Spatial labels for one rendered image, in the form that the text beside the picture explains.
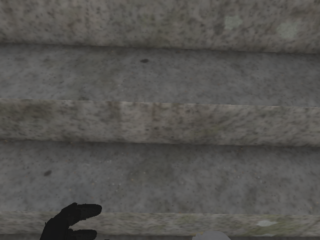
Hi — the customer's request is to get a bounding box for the left robot hand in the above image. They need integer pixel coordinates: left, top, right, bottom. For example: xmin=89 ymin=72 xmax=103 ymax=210
xmin=40 ymin=202 xmax=109 ymax=240

